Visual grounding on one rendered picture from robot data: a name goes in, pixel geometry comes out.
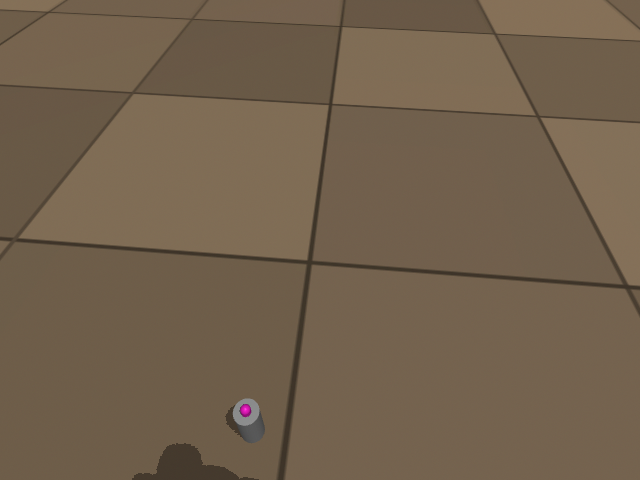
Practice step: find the bottle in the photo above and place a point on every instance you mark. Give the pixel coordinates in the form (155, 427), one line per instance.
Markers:
(248, 419)

